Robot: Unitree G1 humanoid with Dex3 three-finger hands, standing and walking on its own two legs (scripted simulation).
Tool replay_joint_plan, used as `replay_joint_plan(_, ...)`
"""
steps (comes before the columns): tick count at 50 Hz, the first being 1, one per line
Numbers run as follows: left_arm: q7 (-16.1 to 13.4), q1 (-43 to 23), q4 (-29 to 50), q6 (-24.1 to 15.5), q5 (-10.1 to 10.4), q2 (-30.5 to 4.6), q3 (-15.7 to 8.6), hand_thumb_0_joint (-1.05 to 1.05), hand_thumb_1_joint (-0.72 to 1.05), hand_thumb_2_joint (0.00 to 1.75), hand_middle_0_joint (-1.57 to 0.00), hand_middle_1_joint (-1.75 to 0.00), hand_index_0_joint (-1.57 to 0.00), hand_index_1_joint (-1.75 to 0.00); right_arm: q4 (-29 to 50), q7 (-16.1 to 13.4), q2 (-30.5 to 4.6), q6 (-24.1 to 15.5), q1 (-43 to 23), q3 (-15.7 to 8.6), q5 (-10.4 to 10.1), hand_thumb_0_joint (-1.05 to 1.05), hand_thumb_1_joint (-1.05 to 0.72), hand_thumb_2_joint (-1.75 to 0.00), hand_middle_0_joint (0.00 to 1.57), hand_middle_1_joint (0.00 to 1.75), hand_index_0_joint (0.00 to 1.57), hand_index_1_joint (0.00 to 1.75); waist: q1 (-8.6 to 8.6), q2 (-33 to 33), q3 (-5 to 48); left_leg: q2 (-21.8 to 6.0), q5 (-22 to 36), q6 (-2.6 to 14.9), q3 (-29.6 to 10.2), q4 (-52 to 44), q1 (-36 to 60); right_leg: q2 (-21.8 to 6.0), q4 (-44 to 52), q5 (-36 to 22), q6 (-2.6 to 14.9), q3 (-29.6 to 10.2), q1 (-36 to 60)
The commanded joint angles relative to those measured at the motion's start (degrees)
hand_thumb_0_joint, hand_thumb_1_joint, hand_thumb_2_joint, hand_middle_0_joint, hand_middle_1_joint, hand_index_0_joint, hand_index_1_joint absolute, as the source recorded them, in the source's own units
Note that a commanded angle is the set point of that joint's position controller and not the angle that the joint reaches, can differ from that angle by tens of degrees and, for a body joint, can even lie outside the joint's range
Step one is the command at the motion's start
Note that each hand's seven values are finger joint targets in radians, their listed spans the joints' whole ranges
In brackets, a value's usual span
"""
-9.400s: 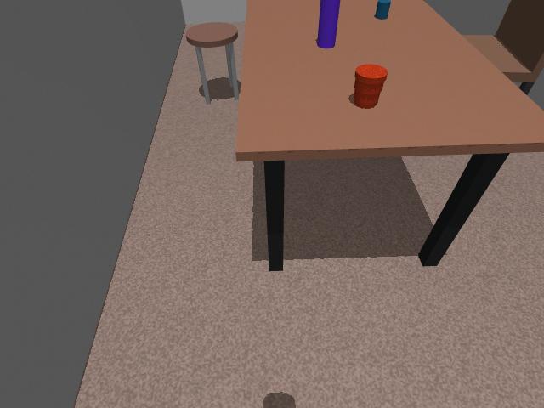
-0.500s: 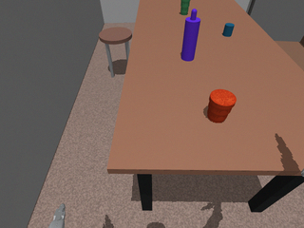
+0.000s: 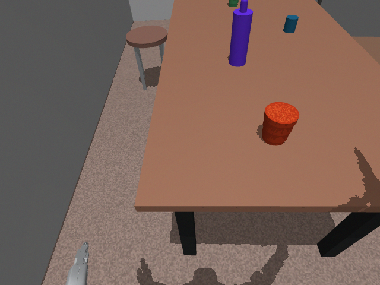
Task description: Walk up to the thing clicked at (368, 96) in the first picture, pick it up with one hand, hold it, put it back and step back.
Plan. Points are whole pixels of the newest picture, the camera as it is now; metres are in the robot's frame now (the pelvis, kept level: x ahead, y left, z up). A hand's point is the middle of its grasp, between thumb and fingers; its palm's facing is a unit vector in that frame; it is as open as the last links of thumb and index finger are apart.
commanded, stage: go down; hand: right
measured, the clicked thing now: (277, 125) +0.54 -0.20 +0.01
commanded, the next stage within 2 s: approach in 1.74 s
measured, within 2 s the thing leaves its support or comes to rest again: neither
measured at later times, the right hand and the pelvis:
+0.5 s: hand out of the picture +0.39 -0.38 +0.14, palm faces +0.17 +0.99 +0.01, open 17.5 cm; pelvis +0.01 -0.01 -0.01, yaw +1 degrees
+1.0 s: hand out of the picture +0.41 -0.39 +0.14, palm faces +0.20 +0.98 +0.03, open 17.4 cm; pelvis +0.01 -0.01 -0.01, yaw +1 degrees
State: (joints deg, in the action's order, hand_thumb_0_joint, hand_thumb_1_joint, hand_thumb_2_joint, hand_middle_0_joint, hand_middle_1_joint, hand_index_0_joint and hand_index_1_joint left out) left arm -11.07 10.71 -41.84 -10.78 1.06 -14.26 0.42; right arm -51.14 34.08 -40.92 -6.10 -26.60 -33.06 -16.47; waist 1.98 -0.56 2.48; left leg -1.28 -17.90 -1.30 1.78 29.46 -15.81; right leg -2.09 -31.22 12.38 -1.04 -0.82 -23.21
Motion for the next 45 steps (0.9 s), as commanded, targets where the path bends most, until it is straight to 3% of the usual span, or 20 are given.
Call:
replay_joint_plan(1, -0.99, -5.3, 12.06, -3.71, -0.11, -10.18, -2.66, 0.0, -0.53, 0.03, -0.05, -0.05, -0.06, -0.04, 7.07, -0.42, -23.21, -3.92, -21.74, -4.63, -0.76, 0.0, 0.49, -0.05, 0.05, 0.05, 0.05, 0.05, -0.15, 4.42, 15.74, 1.48, 11.55, 1.02, -0.12, -3.89, -3.25, 1.47, 2.1, -6.42, 2.46, -0.18, 11.79)
replay_joint_plan(7, -0.76, -4.45, 14.09, -3.77, -0.35, -11.18, -2.87, 0.0, -0.53, 0.04, -0.05, -0.05, -0.06, -0.04, 2.75, -1.55, -29.01, -5.36, -24.21, -6.7, 1.15, 0.0, 0.53, -0.04, 0.05, 0.05, 0.05, 0.05, 0.06, 6.45, 17.69, 1.64, 13.36, 1.3, -0.38, -2.15, -4.37, 1.42, 0.46, -8.25, 2.38, 0.12, 10.38)
replay_joint_plan(8, -0.52, -0.61, 9.23, -3.35, -0.44, -9.37, -2.37, 0.0, -0.53, 0.04, -0.05, -0.05, -0.06, -0.04, 1.11, -1.38, -28.22, -5.5, -23.37, -5.75, 1.51, 0.0, 0.52, -0.03, 0.05, 0.05, 0.05, 0.05, 0.38, 7.69, 16.99, 1.53, 13.96, 1.29, -0.54, -1.76, -5.14, 1.69, -0.11, -8.84, 2.51, 0.26, 10.25)
replay_joint_plan(9, -0.33, -3.03, 12.0, -3.69, -0.47, -9.44, -1.64, 0.0, -0.53, 0.04, -0.05, -0.05, -0.05, -0.04, 2.93, -1.36, -28.79, -6.04, -25.73, -5.92, 1.47, 0.0, 0.53, -0.03, 0.05, 0.05, 0.05, 0.05, 0.27, 7.84, 18.31, 1.62, 14.15, 1.35, -0.4, -1.61, -4.87, 1.55, -0.35, -9.13, 2.52, 0.13, 10.3)
replay_joint_plan(10, -0.39, -2.56, 11.09, -3.77, -0.47, -10.2, -2.77, 0.0, -0.54, 0.04, -0.05, -0.05, -0.05, -0.05, 4.35, -1.56, -30.64, -6.63, -27.36, -6.52, 1.9, 0.0, 0.54, -0.03, 0.06, 0.04, 0.05, 0.04, 0.21, 9.3, 19.73, 1.46, 14.63, 1.38, -0.79, -1.36, -4.39, 1.7, -0.63, -9.52, 2.51, 0.27, 10.45)
replay_joint_plan(12, -0.33, -3.78, 11.15, -3.96, -0.52, -9.37, -1.2, 0.0, -0.54, 0.05, -0.05, -0.05, -0.05, -0.05, 5.43, -1.5, -31.43, -7.08, -29.06, -6.58, 1.96, 0.0, 0.55, -0.03, 0.05, 0.05, 0.05, 0.05, -0.14, 11.48, 20.53, 1.39, 15.07, 1.48, -1.01, -1.04, -4.6, 1.79, -1.25, -10.02, 2.46, 0.45, 10.67)
replay_joint_plan(15, -0.29, -5.15, 11.09, -4.23, -0.46, -8.5, -0.16, 0.0, -0.55, 0.05, -0.05, -0.05, -0.05, -0.05, 3.1, -1.03, -30.29, -7.2, -29.64, -5.42, 2.09, 0.0, 0.53, -0.03, 0.05, 0.05, 0.05, 0.05, 0.96, 12.36, 21.38, 1.88, 14.42, 1.77, -0.68, -0.62, -6.44, 1.23, -1.82, -10.36, 2.32, 0.03, 12.1)
replay_joint_plan(16, -0.39, -4.24, 10.06, -4.27, -0.53, -9.63, -1.52, 0.0, -0.55, 0.05, -0.05, -0.05, -0.05, -0.05, 3.42, -0.9, -30.72, -7.29, -30.28, -5.04, 2.3, 0.0, 0.53, -0.03, 0.05, 0.05, 0.05, 0.05, 1.15, 13.47, 21.37, 2.04, 14.42, 1.87, -0.56, -0.45, -6.91, 1.13, -1.88, -10.77, 2.18, -0.11, 12.06)
replay_joint_plan(17, -0.47, -5.04, 12.48, -4.63, -0.58, -9.71, -0.78, 0.0, -0.55, 0.06, -0.05, -0.05, -0.05, -0.05, -1.84, -0.69, -29.17, -6.72, -27.48, -4.38, 2.24, 0.0, 0.55, -0.04, 0.05, 0.05, 0.05, 0.05, 2.37, 10.1, 19.77, 2.22, 14.44, 1.6, -0.36, -0.63, -7.47, 1.0, -2.48, -10.56, 2.26, -0.2, 11.27)
replay_joint_plan(18, -0.37, -2.77, 8.33, -4.26, -0.6, -8.97, -0.54, 0.0, -0.55, 0.06, -0.05, -0.05, -0.05, -0.05, 0.56, -0.29, -28.37, -6.74, -28.28, -3.69, 2.01, 0.0, 0.54, -0.04, 0.05, 0.05, 0.05, 0.05, 1.57, 11.36, 20.54, 2.3, 15.1, 1.71, -0.16, -0.04, -7.92, 0.9, -2.5, -11.78, 2.25, -0.28, 11.5)
replay_joint_plan(19, -0.7, -5.03, 12.75, -4.61, -0.53, -11.45, -2.18, 0.0, -0.55, 0.05, -0.05, -0.05, -0.05, -0.05, -1.55, -0.32, -29.13, -6.16, -27.23, -3.92, 2.28, 0.0, 0.53, -0.05, 0.05, 0.05, 0.05, 0.05, 2.57, 10.82, 20.89, 2.42, 15.04, 1.78, -0.05, -0.11, -8.6, 0.71, -2.71, -12.72, 2.06, -0.37, 12.57)
replay_joint_plan(22, -0.32, 0.53, 10.31, -4.13, -0.58, -11.4, -2.49, 0.0, -0.55, 0.05, -0.05, -0.05, -0.05, -0.05, -1.54, 0.3, -27.89, -5.67, -27.22, -2.92, 1.87, 0.0, 0.51, -0.04, 0.05, 0.05, 0.05, 0.05, 2.97, 10.17, 19.25, 2.84, 14.53, 1.83, 0.8, 0.02, -10.11, 0.28, -2.61, -13.91, 1.98, -0.79, 13.23)
replay_joint_plan(30, 0.93, 1.65, 13.31, -4.02, -0.49, -10.16, -2.36, 0.0, -0.55, 0.05, -0.05, -0.05, -0.05, -0.05, 0.91, -0.7, -31.04, -6.61, -29.74, -5.61, 2.12, 0.0, 0.52, -0.05, 0.05, 0.05, 0.05, 0.05, 2.32, 11.7, 21.29, 2.81, 15.65, 1.82, 0.52, 0.68, -10.23, 0.2, -4.39, -17.96, 1.54, -0.84, 13.94)
replay_joint_plan(33, 1.07, -1.44, 13.78, -4.25, -0.52, -9.47, -1.48, 0.0, -0.55, 0.05, -0.04, -0.05, -0.05, -0.05, 1.69, -1.59, -32.33, -6.88, -31.66, -6.47, 2.63, 0.0, 0.52, -0.05, 0.05, 0.05, 0.05, 0.05, 1.46, 13.2, 20.64, 2.6, 14.31, 2.02, 0.13, 0.92, -9.58, 0.43, -4.36, -14.88, 1.55, -0.54, 11.77)
replay_joint_plan(36, 1.0, -1.79, 13.07, -4.32, -0.63, -9.96, -1.87, 0.0, -0.55, 0.06, -0.04, -0.05, -0.04, -0.05, -1.07, -1.48, -31.28, -6.45, -30.81, -5.46, 3.35, 0.0, 0.5, -0.05, 0.05, 0.05, 0.05, 0.05, 1.85, 13.57, 21.87, 2.7, 14.24, 2.14, 0.03, 1.39, -10.49, 0.25, -5.0, -15.75, 1.48, -0.73, 12.02)
replay_joint_plan(38, 0.85, -2.25, 14.87, -4.39, -0.68, -10.96, -1.76, 0.0, -0.55, 0.06, -0.05, -0.05, -0.04, -0.05, -0.82, -1.3, -32.83, -6.34, -31.77, -5.83, 3.6, 0.0, 0.51, -0.05, 0.05, 0.05, 0.05, 0.05, 2.08, 12.67, 23.57, 2.64, 15.89, 2.05, -0.03, 1.75, -9.68, 0.38, -5.64, -16.68, 1.72, -0.64, 11.72)
replay_joint_plan(39, 0.89, -1.35, 14.04, -4.28, -0.69, -9.67, -0.63, 0.0, -0.55, 0.06, -0.05, -0.05, -0.05, -0.05, -1.94, -1.02, -32.8, -6.08, -31.18, -5.7, 3.79, 0.0, 0.52, -0.05, 0.05, 0.05, 0.04, 0.05, 1.93, 12.5, 23.66, 2.47, 16.96, 1.85, -0.16, 1.78, -9.29, 0.54, -6.34, -17.36, 1.84, -0.47, 11.75)
replay_joint_plan(40, 0.7, -1.53, 15.58, -4.28, -0.74, -11.5, -1.86, 0.0, -0.55, 0.06, -0.05, -0.05, -0.05, -0.05, -2.03, -0.83, -32.76, -6.01, -32.07, -5.82, 3.42, 0.0, 0.52, -0.05, 0.05, 0.05, 0.04, 0.05, 2.83, 11.25, 23.57, 2.79, 15.83, 1.92, 0.21, 1.73, -9.96, 0.24, -5.96, -16.56, 1.78, -0.78, 11.55)
replay_joint_plan(43, 0.84, -0.61, 17.29, -4.16, -0.58, -10.65, -0.72, 0.0, -0.55, 0.06, -0.04, -0.05, -0.05, -0.05, -3.75, -0.65, -33.32, -5.98, -31.99, -6.03, 3.69, 0.0, 0.52, -0.05, 0.05, 0.05, 0.05, 0.05, 2.58, 9.26, 22.05, 2.81, 14.02, 1.83, 0.44, 1.77, -9.3, 0.34, -5.25, -12.12, 1.96, -0.71, 9.24)
replay_joint_plan(45, 0.93, 1.01, 17.35, -3.99, -0.55, -11.02, -1.66, 0.0, -0.55, 0.05, -0.05, -0.05, -0.05, -0.05, -4.56, -0.53, -33.72, -5.86, -31.66, -6.22, 3.66, 0.0, 0.51, -0.05, 0.05, 0.05, 0.05, 0.05, 3.22, 8.89, 22.45, 2.69, 14.82, 1.68, 0.26, 1.87, -9.1, 0.57, -5.44, -12.02, 2.23, -0.57, 8.48)
